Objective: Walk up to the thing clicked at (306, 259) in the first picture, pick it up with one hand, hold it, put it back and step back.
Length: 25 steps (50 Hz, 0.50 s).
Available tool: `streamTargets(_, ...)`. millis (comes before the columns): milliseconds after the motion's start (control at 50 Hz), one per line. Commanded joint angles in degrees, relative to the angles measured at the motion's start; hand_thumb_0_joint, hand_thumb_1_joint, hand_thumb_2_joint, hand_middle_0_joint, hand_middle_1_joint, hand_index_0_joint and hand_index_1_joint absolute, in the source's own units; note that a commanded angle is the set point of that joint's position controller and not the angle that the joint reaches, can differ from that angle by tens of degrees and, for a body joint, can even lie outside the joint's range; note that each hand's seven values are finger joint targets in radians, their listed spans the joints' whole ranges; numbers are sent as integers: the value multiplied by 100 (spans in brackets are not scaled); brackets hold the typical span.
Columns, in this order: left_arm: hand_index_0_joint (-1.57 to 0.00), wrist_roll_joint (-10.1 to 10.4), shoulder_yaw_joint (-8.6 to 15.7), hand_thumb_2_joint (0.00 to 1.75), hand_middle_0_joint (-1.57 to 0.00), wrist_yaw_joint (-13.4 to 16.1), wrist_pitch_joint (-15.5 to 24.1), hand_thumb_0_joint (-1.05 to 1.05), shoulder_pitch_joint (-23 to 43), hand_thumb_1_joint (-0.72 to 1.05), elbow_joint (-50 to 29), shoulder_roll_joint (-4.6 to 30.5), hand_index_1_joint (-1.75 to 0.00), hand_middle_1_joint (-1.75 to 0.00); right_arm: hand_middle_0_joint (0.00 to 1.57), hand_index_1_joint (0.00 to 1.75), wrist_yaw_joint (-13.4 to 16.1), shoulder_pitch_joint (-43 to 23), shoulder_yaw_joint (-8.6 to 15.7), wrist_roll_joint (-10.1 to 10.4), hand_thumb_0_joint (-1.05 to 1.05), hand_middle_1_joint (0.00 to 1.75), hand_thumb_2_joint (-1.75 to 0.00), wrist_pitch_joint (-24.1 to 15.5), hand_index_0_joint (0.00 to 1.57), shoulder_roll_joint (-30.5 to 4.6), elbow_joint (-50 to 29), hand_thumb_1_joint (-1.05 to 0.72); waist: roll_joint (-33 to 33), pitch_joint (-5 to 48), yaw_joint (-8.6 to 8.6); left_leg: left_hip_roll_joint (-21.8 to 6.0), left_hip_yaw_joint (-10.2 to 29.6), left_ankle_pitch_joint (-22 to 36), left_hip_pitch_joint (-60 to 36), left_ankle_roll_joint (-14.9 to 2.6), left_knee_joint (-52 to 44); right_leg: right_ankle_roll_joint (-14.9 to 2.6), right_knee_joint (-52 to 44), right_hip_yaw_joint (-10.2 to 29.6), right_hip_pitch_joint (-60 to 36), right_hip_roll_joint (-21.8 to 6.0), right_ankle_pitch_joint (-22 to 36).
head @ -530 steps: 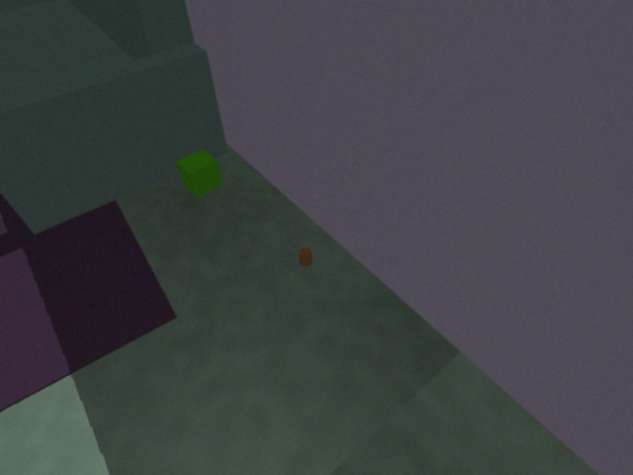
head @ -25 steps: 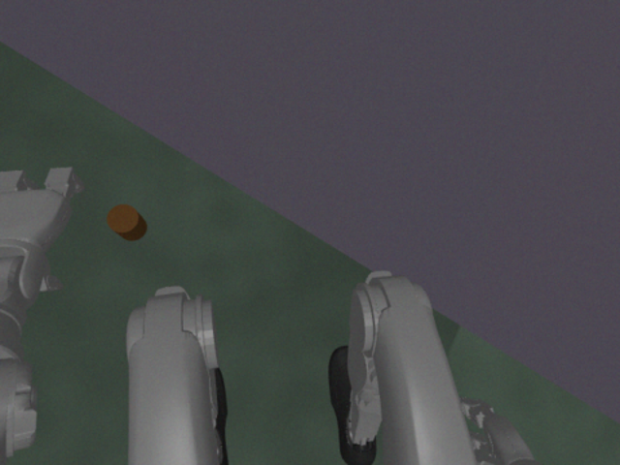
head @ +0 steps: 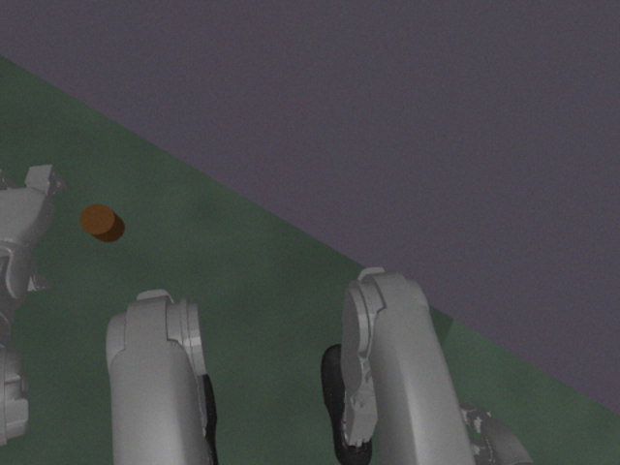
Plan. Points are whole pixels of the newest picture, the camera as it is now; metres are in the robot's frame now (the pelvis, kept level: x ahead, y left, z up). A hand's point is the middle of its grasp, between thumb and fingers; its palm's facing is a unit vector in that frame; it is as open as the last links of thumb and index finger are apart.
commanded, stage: rise first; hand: left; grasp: from above
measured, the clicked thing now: (103, 223) +0.45 +0.29 -0.30
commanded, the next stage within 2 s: approach in 0.02 s
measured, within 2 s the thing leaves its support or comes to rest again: neither
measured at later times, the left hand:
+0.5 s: hand (104, 194) +0.47 +0.26 -0.19, palm faces -0.35 -0.06 -0.93, open 14.0 cm
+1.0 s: hand (68, 248) +0.40 +0.31 -0.22, palm faces -0.52 -0.12 -0.85, open 13.9 cm
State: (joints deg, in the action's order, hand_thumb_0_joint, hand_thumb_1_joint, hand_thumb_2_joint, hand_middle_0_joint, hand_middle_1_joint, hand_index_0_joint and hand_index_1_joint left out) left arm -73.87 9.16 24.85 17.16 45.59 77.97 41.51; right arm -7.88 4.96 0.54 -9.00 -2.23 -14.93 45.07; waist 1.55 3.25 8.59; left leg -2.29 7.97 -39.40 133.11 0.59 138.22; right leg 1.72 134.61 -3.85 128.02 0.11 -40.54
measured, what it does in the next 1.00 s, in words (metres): stands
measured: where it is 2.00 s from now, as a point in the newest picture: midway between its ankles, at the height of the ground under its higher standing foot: (275, 439)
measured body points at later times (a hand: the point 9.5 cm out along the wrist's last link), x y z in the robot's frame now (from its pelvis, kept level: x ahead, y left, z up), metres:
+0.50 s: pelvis +0.00 +0.00 -0.01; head +0.25 +0.07 +0.36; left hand +0.48 +0.26 -0.14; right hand +0.07 -0.28 -0.12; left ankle +0.08 +0.13 -0.29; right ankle +0.09 -0.13 -0.29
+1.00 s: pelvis -0.01 +0.00 -0.02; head +0.24 +0.08 +0.35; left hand +0.42 +0.31 -0.17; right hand +0.05 -0.28 -0.12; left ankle +0.08 +0.13 -0.29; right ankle +0.09 -0.13 -0.29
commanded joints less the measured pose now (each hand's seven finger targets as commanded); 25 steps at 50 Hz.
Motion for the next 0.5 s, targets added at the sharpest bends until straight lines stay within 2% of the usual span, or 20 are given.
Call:
streamTargets(0,-8,160,207,99,-7,246,-16,0,1402,-53,-633,1471,-101,-102,20,30,72,1027,429,-14,0,30,-90,-82,20,-1311,-78,-90,-1283,3726,-68,191,-569,960,-2997,-229,-1344,-343,-1402,-433,-1574,201,1158)
streamTargets(60,-8,127,244,99,-7,266,-31,0,1406,-53,-580,1582,-101,-102,20,30,62,1045,417,-24,0,30,-90,-90,20,-1325,-73,-90,-1410,3723,-65,184,-571,968,-3024,-221,-1312,-344,-1343,-443,-1560,190,1158)
streamTargets(80,-8,114,210,99,-7,273,-44,0,1417,-53,-623,1495,-102,-103,20,30,60,1069,412,-45,0,30,-90,-90,20,-1324,-71,-90,-1409,3773,-65,183,-565,1030,-3097,-213,-1309,-344,-1349,-444,-1586,200,1220)
streamTargets(100,-5,100,182,107,-8,269,-44,0,1458,-61,-636,1517,-101,-98,20,30,56,1042,392,-44,0,30,-90,-79,20,-1319,-74,-91,-1455,3826,-60,187,-572,1080,-3065,-214,-1294,-342,-1344,-440,-1647,208,1276)
streamTargets(140,-7,114,157,97,-6,308,-44,0,1578,-52,-562,1467,-103,-104,20,30,58,1053,404,-38,0,30,-89,-84,20,-1338,-46,-90,-1375,3822,0,176,-545,1037,-3048,-211,-1256,-352,-1323,-456,-1555,219,1245)
streamTargets(200,-7,104,-229,97,-6,324,-25,0,2000,-53,-425,1092,-103,-105,20,30,46,1109,360,-63,0,30,-89,-138,20,-1364,9,-90,-1405,3542,302,164,-470,896,-2936,-210,-1219,-338,-1287,-521,-1296,223,1146)
streamTargets(260,-8,69,-400,97,-6,408,-33,0,2465,-52,-410,949,-104,-105,20,30,44,1250,299,-92,0,30,-89,-187,20,-1411,46,-90,-1479,3614,521,147,-417,948,-3013,-199,-1169,-319,-1261,-584,-1274,233,1204)
streamTargets(280,-8,71,-432,97,-6,467,-33,0,2615,-52,-473,964,-104,-106,20,30,53,1270,296,-97,0,30,-89,-208,20,-1419,51,-90,-1556,3733,486,133,-410,956,-3097,-182,-1180,-329,-1277,-588,-1267,243,1223)
streamTargets(300,-8,66,-535,97,-6,520,-75,0,2638,-53,-399,769,-105,-107,20,30,50,1273,269,-120,0,30,-90,-234,20,-1397,64,-90,-1651,3712,562,142,-423,987,-3166,-172,-1170,-321,-1272,-591,-1270,237,1259)
streamTargets(320,-8,63,-614,97,-6,579,-101,0,2867,-52,-460,721,-105,-108,20,30,45,1291,243,-128,0,30,-90,-251,20,-1412,72,-90,-1742,3806,618,125,-417,983,-3198,-159,-1168,-327,-1273,-615,-1268,253,1275)
streamTargets(340,-8,24,-578,96,-6,652,-167,0,2969,-51,-411,796,-106,-108,20,30,58,1322,222,-129,0,30,-90,-263,20,-1442,84,-90,-1773,3850,623,132,-425,1013,-3219,-151,-1184,-333,-1265,-621,-1269,255,1321)
streamTargets(380,-8,-5,-418,97,-6,804,-350,0,2937,-53,-368,992,-106,-108,20,30,64,1324,204,-140,0,30,-90,-264,20,-1443,38,-90,-2038,3968,523,125,-500,1154,-3296,-138,-1177,-333,-1236,-578,-1381,248,1473)
streamTargets(420,-7,-71,-159,98,-6,920,-593,0,2933,-53,-260,1327,-105,-107,20,30,48,1306,167,-133,0,30,-90,-243,20,-1481,0,-91,-2202,4089,431,118,-531,1232,-3339,-123,-1224,-363,-1141,-574,-1391,231,1552)
streamTargets(440,-7,-92,-24,98,-6,962,-727,0,2856,-54,-178,1389,-105,-106,20,30,36,1336,153,-146,0,30,-90,-229,20,-1482,-77,-91,-2206,4106,443,122,-563,1275,-3324,-127,-1224,-364,-1156,-561,-1471,222,1620)
streamTargets(460,-7,-82,-36,99,-6,952,-849,0,2894,-55,-110,1390,-105,-106,20,30,20,1292,136,-129,0,30,-90,-200,20,-1445,-106,-91,-2225,4204,397,110,-586,1315,-3344,-135,-1241,-381,-1183,-527,-1521,237,1679)
streamTargets(480,-7,-89,69,98,-6,954,-970,0,2921,-54,-74,1516,-105,-106,20,30,8,1294,83,-108,0,30,-90,-176,20,-1449,-149,-91,-2286,4171,392,130,-607,1364,-3271,-142,-1251,-384,-1149,-519,-1568,221,1734)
